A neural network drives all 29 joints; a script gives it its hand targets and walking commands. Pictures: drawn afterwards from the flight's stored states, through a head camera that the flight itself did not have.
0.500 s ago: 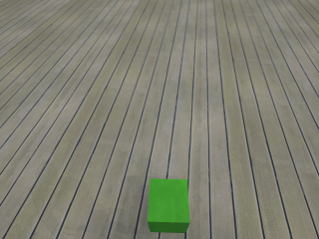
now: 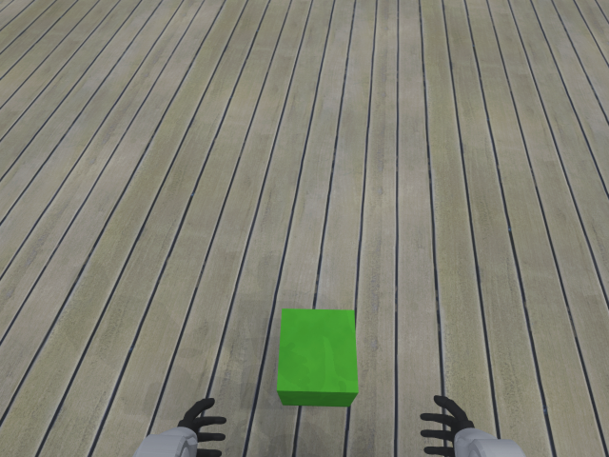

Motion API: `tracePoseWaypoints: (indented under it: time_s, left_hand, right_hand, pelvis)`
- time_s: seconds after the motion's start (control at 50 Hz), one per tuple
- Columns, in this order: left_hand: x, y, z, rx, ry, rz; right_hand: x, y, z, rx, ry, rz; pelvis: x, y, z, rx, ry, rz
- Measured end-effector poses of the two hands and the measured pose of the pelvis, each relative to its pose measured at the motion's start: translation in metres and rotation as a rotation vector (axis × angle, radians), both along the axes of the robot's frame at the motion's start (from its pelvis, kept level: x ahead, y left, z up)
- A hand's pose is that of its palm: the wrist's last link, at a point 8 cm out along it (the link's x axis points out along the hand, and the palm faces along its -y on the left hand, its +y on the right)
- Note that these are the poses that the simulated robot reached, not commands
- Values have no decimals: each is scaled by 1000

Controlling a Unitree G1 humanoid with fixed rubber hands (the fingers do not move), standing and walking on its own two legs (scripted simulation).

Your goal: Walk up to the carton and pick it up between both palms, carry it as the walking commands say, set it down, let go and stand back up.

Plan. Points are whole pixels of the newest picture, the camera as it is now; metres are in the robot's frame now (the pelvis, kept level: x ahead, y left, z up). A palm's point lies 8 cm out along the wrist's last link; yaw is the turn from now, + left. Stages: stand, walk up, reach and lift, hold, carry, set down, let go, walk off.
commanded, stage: reach and lift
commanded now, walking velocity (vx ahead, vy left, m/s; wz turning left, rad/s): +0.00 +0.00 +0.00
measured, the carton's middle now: (316, 359) +0.39 +0.01 -0.64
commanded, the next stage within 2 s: none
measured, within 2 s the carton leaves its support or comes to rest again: neither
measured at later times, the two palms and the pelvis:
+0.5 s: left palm (189, 431) +0.17 +0.21 -0.17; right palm (462, 440) +0.17 -0.19 -0.16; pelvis -0.08 -0.02 -0.06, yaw +2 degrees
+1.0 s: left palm (214, 335) +0.33 +0.20 -0.20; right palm (422, 345) +0.31 -0.17 -0.19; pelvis -0.08 -0.01 -0.10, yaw +1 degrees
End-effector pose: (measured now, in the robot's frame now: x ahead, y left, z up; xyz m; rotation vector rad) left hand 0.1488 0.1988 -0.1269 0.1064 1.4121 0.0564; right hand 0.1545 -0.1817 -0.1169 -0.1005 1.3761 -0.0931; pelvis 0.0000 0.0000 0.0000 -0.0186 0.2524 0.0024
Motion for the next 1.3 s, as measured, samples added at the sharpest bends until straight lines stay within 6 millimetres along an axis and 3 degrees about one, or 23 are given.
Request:
tracePoseWaypoints:
  time_s: [0.08, 0.14, 0.22, 0.3, 0.44, 0.56, 0.72, 0.98, 1.14, 1.3]
  left_hand:
    - [-19, -12, -8, -20, 0, 16]
    - [-23, -10, -17, -18, -47, 27]
    - [-9, -4, -29, -20, -164, 16]
    - [-8, 4, -35, -11, -207, -8]
    - [5, 11, -37, 6, -273, -1]
    - [44, 5, -40, 5, -319, -8]
    - [94, -4, -54, -13, -395, -2]
    - [172, 1, -73, -5, -544, -7]
    - [217, 8, -78, -2, -655, 20]
    - [262, 6, -81, -5, -743, -1]
  right_hand:
    - [-22, 11, -11, 21, 16, -30]
    - [-25, 7, -21, 18, -26, -30]
    - [-13, -2, -31, -5, -134, -17]
    - [-8, -11, -31, -23, -205, -15]
    - [-5, -13, -42, -5, -216, 8]
    - [32, -12, -43, -23, -305, -14]
    - [75, -3, -57, -24, -381, -37]
    - [152, 13, -75, -31, -551, -57]
    - [204, 9, -78, -38, -657, -37]
    - [234, 7, -91, -19, -706, -43]
  pelvis:
    - [-5, -2, -2, 1, 66, 13]
    - [-13, -5, -10, 1, 114, 19]
    - [-30, -10, -28, 5, 154, 21]
    - [-48, -14, -40, 0, 143, 20]
    - [-73, -17, -56, -3, 36, 35]
    - [-87, -16, -67, -5, 8, 43]
    - [-94, -16, -81, -5, 115, 32]
    - [-86, -8, -94, -15, 339, 22]
    - [-79, -4, -99, -23, 464, 24]
    - [-78, -3, -106, -32, 559, 15]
